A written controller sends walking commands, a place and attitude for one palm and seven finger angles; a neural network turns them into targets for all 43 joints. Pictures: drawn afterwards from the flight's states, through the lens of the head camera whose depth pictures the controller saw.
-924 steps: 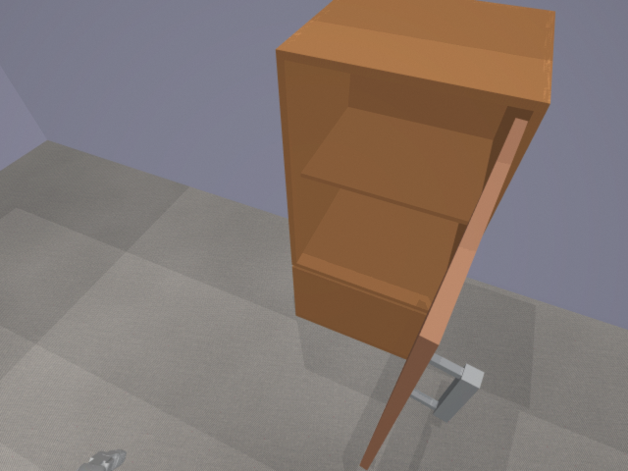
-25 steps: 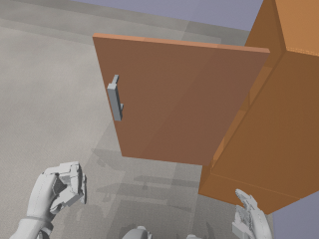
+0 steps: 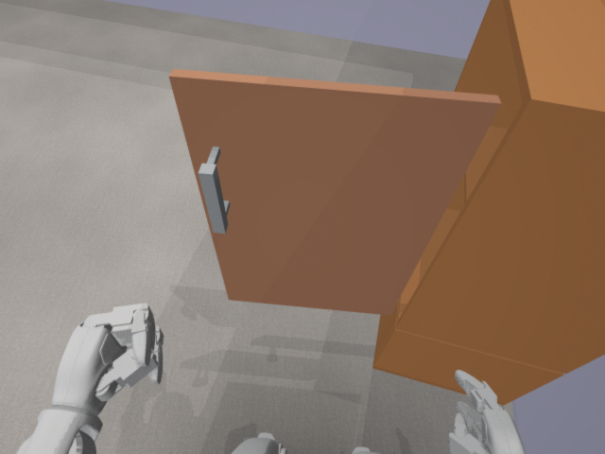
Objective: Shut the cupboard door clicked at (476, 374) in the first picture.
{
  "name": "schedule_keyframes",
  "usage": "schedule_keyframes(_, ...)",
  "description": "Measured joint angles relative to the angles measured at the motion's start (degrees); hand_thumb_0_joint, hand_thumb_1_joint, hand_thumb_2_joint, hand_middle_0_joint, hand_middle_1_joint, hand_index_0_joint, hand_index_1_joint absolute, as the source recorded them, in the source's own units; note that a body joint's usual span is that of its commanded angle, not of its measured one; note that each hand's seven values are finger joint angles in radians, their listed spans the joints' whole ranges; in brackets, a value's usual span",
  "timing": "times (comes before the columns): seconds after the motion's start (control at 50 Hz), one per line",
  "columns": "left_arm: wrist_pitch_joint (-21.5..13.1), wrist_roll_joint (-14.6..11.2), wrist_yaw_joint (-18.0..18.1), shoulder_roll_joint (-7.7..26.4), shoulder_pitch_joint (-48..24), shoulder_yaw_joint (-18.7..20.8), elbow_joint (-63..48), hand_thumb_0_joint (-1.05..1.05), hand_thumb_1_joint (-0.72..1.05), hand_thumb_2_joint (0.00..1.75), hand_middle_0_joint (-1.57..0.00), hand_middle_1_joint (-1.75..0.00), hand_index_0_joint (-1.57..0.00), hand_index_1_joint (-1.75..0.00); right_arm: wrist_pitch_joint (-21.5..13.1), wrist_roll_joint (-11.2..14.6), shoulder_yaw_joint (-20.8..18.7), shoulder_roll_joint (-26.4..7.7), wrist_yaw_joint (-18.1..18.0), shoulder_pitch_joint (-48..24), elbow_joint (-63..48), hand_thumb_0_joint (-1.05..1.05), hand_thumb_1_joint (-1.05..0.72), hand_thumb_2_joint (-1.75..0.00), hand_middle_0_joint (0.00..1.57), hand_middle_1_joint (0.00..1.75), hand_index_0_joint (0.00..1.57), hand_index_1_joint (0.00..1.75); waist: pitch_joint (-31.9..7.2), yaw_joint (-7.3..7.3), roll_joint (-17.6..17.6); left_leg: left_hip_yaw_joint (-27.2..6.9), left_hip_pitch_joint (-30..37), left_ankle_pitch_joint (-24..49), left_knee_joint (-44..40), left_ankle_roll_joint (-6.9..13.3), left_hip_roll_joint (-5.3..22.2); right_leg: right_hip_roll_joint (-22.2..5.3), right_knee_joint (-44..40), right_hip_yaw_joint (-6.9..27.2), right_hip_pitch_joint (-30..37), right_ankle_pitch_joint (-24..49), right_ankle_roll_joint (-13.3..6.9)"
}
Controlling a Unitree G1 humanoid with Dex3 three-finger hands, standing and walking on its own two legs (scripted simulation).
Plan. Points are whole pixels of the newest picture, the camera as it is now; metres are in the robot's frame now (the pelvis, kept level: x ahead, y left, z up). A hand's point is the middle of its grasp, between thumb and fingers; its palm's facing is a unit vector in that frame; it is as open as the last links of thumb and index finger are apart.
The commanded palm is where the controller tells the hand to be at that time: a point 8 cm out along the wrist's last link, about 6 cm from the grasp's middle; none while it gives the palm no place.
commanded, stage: bring the fist close to the handle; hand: left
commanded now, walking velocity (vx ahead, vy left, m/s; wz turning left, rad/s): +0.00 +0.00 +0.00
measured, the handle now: (217, 191) +0.47 +0.16 +0.06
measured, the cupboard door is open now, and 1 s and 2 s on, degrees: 100 100 97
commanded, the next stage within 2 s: push the door shut along its arc in 1.48 s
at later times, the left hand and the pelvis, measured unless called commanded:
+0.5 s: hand (194, 304) +0.28 +0.15 +0.06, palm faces -0.06 -1.00 -0.04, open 3.1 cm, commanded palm +0.27 +0.21 +0.06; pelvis +0.00 -0.01 +0.00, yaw +0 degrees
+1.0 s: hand (223, 252) +0.36 +0.13 +0.06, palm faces -0.03 -1.00 -0.04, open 3.1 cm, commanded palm +0.35 +0.18 +0.06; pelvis +0.00 -0.02 +0.00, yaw -1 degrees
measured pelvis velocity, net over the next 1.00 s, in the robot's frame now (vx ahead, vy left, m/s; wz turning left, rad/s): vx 0.00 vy -0.02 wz -0.02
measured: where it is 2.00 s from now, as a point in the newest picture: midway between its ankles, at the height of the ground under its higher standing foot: outside the picture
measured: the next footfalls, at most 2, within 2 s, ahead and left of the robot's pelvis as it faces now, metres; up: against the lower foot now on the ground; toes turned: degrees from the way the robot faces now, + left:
none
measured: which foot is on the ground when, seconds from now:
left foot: down 0.00-1.00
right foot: down 0.00-1.00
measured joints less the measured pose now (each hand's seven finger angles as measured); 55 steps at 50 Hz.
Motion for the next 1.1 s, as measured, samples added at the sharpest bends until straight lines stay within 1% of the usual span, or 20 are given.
schedule_keyframes(0.16,0.42,0.23,0.18,0.03,-0.60,-0.48,-0.08,0.02,0.90,0.90,-1.30,-1.50,-1.30,-1.50,0.11,-0.06,0.56,0.29,-0.23,-0.52,-0.47,0.02,-0.90,-0.90,0.20,0.30,0.20,0.30,-0.09,0.19,0.44,-0.36,-0.16,-0.02,0.34,-0.22,0.01,0.02,0.32,-0.39,-0.07,-0.13,-0.23)
schedule_keyframes(0.28,1.10,1.02,0.61,-0.38,-6.37,-1.44,2.81,0.02,0.90,0.90,-1.30,-1.50,-1.30,-1.50,0.12,-0.15,1.03,0.09,-0.52,-0.96,0.20,0.02,-0.90,-0.90,0.20,0.30,0.20,0.30,0.15,0.28,0.44,-0.63,-1.14,-0.08,1.17,-0.43,-0.05,-0.06,1.29,-0.74,-1.02,-0.38,-0.46)
schedule_keyframes(0.4,3.34,2.26,2.06,-0.51,-13.04,-2.19,6.84,0.02,0.90,0.90,-1.30,-1.50,-1.30,-1.50,0.93,-0.04,1.22,0.09,-0.55,-0.86,0.91,0.02,-0.90,-0.90,0.20,0.30,0.20,0.30,0.61,-0.38,0.34,-0.45,-0.82,0.28,0.41,-0.67,0.05,0.02,0.85,-0.52,-0.93,-0.08,-0.69)
schedule_keyframes(0.48,3.92,2.61,3.16,-0.90,-15.49,-2.26,8.63,0.02,0.90,0.90,-1.30,-1.50,-1.30,-1.50,1.68,-0.12,1.08,0.12,-0.25,-0.13,1.13,0.02,-0.90,-0.90,0.20,0.30,0.20,0.30,0.49,-0.84,0.19,0.09,0.13,0.63,-0.93,-0.75,0.17,0.12,-0.03,0.11,-0.38,0.25,-0.74)
schedule_keyframes(0.6,3.30,3.35,4.45,-1.52,-18.05,-2.32,11.94,0.02,0.90,0.90,-1.30,-1.50,-1.30,-1.50,2.88,-0.19,0.61,-0.25,0.22,0.84,1.41,0.02,-0.90,-0.90,0.20,0.30,0.20,0.30,0.43,-1.19,0.01,0.57,0.83,0.72,-1.92,-0.89,0.27,0.21,-0.50,0.66,-0.07,0.27,-0.87)
schedule_keyframes(0.76,1.86,4.10,5.44,-1.72,-24.06,-2.33,17.23,0.02,0.90,0.90,-1.30,-1.50,-1.30,-1.50,3.62,-0.17,-0.03,-0.56,0.37,0.19,3.16,0.02,-0.90,-0.90,0.20,0.30,0.20,0.30,0.95,-1.18,-0.25,0.58,0.11,0.50,-1.52,-1.19,0.36,0.29,0.18,0.63,-0.94,-0.07,-1.17)
schedule_keyframes(0.82,1.85,4.35,5.54,-1.74,-27.23,-2.22,20.14,0.02,0.90,0.90,-1.30,-1.50,-1.30,-1.50,4.00,-0.09,-0.04,-0.48,0.44,-0.20,3.71,0.02,-0.90,-0.90,0.20,0.30,0.20,0.30,0.94,-1.22,-0.40,0.64,-0.19,0.53,-1.52,-1.28,0.39,0.31,0.33,0.69,-1.34,-0.10,-1.25)
schedule_keyframes(0.94,2.05,4.71,5.97,-1.79,-32.50,-1.28,25.50,0.02,0.90,0.90,-1.30,-1.50,-1.30,-1.50,4.86,-0.07,0.02,-0.12,0.70,-0.43,4.06,0.02,-0.90,-0.90,0.20,0.30,0.20,0.30,0.85,-1.53,-0.62,0.97,-0.20,0.68,-2.04,-1.43,0.57,0.47,0.12,1.05,-1.63,0.06,-1.38)
schedule_keyframes(1.1,0.76,5.00,5.90,-1.34,-38.49,0.34,32.51,0.02,0.90,0.90,-1.30,-1.50,-1.30,-1.50,5.88,-0.13,-0.19,-0.11,1.18,0.21,4.82,0.01,-0.90,-0.90,0.20,0.30,0.20,0.30,0.76,-1.95,-0.78,1.16,-0.84,0.76,-2.12,-1.52,0.74,0.63,0.12,1.23,-2.39,0.20,-1.46)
